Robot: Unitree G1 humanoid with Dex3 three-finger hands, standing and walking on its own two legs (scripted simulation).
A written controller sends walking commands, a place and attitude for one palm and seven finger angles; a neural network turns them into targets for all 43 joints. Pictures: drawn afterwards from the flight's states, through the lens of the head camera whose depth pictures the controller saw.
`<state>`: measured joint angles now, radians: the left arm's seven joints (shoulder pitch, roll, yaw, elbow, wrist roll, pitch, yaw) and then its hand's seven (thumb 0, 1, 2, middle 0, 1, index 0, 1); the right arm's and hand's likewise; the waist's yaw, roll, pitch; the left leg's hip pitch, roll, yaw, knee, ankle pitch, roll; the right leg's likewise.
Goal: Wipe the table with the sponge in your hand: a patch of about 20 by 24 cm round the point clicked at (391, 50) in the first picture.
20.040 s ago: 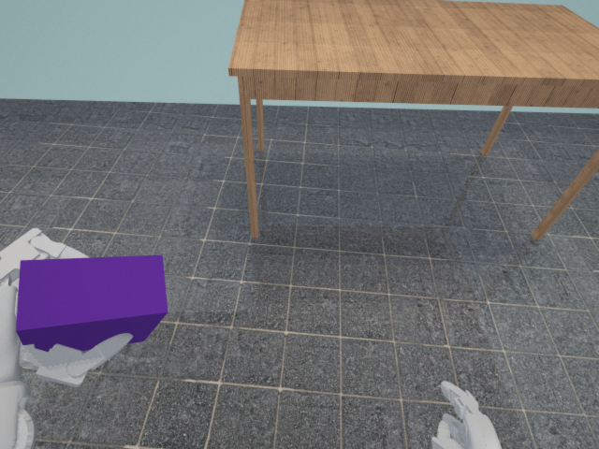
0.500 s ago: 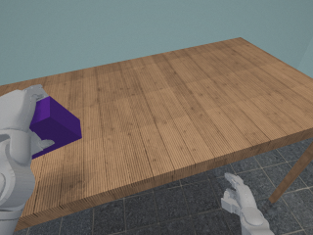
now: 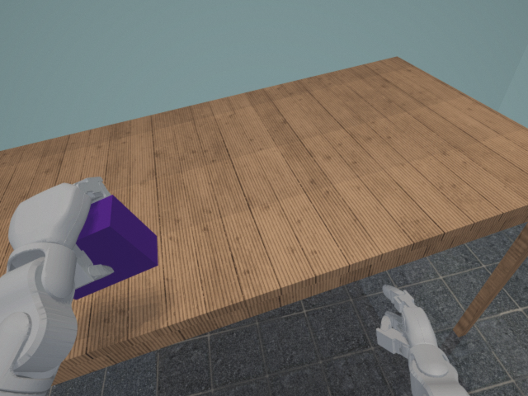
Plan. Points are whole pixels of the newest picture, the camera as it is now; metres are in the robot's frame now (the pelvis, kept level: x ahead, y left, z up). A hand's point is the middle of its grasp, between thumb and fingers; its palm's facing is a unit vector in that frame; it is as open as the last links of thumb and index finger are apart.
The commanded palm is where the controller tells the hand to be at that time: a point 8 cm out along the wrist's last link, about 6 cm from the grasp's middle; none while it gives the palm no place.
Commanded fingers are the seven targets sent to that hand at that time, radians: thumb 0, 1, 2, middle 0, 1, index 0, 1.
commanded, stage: move the sponge above the wiping area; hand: left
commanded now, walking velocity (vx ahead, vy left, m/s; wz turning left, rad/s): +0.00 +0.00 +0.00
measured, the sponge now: (101, 255) +0.24 +0.28 +0.13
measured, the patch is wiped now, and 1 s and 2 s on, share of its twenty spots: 0.00 0.00 0.00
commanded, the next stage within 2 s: none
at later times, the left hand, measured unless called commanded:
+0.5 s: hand (100, 251) +0.24 +0.28 +0.14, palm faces +0.03 -0.08 -1.00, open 9.9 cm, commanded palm +0.20 +0.29 +0.23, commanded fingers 0.00 0.10 1.30 -1.20 -1.60 -1.20 -1.60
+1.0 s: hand (88, 247) +0.24 +0.30 +0.14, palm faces +0.09 -0.06 -0.99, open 9.9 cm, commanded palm +0.21 +0.30 +0.22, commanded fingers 0.00 0.10 1.30 -1.20 -1.60 -1.20 -1.60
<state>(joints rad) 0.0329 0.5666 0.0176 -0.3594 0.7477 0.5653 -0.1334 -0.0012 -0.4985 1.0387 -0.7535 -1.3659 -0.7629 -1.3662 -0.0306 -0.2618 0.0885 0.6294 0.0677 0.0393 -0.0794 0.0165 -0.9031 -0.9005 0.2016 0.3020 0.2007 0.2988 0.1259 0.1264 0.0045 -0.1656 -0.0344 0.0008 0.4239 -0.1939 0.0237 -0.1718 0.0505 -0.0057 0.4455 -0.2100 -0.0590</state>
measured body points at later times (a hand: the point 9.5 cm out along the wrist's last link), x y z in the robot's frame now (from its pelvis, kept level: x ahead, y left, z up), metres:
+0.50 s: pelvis +0.00 -0.01 +0.00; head -0.01 -0.06 +0.44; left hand +0.24 +0.28 +0.19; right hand +0.27 -0.20 -0.07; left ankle +0.03 +0.11 -0.74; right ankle +0.02 -0.08 -0.74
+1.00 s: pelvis +0.01 +0.01 +0.00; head +0.00 -0.03 +0.45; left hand +0.24 +0.30 +0.19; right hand +0.27 -0.17 -0.07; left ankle +0.03 +0.11 -0.74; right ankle +0.02 -0.08 -0.74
